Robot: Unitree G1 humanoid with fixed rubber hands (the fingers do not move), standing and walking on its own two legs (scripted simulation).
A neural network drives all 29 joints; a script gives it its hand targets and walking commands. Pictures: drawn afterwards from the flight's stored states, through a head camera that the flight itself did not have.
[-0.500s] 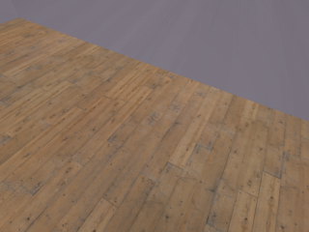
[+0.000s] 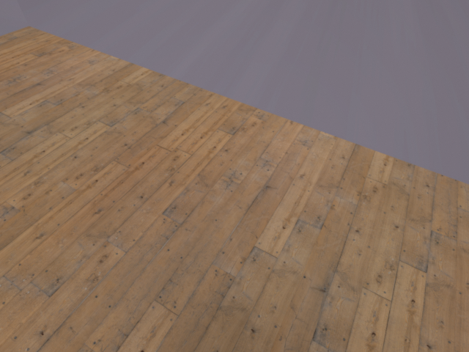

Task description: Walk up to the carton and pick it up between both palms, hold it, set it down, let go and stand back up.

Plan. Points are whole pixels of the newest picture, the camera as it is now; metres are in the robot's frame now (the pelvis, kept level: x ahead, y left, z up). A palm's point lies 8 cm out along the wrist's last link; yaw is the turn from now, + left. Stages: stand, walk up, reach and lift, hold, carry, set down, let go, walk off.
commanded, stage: stand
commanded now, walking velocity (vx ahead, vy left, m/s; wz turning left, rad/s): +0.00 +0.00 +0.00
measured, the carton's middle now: out of the picture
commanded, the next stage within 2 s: walk up in 0.66 s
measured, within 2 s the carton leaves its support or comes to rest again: neither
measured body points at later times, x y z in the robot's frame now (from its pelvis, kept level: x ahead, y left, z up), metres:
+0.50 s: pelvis +0.01 +0.00 +0.00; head +0.01 +0.00 +0.45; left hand -0.03 +0.19 -0.17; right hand -0.03 -0.20 -0.16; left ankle -0.01 +0.12 -0.74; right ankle +0.00 -0.12 -0.74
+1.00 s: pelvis -0.02 -0.01 -0.01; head +0.02 -0.02 +0.43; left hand -0.01 +0.23 -0.17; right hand -0.01 -0.25 -0.17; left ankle -0.01 +0.12 -0.74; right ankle -0.02 -0.12 -0.70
